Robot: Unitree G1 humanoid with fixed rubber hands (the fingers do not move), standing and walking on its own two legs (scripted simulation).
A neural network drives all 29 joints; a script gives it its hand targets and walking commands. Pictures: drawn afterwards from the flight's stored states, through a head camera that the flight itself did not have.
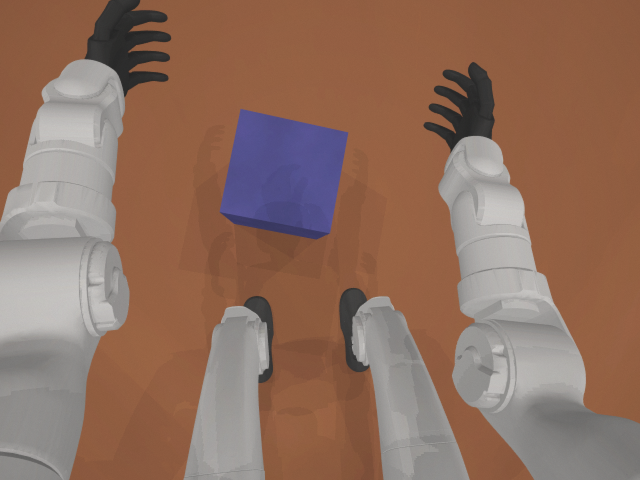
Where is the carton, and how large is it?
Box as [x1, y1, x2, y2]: [220, 109, 347, 239]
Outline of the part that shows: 240,109 220,212 232,222 237,224 316,239 329,233 347,132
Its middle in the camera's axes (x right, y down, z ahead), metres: -0.07 -0.12 +0.86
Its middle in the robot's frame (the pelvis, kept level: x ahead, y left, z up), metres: +0.50 +0.01 -0.52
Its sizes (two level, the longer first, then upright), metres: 0.210 0.200 0.250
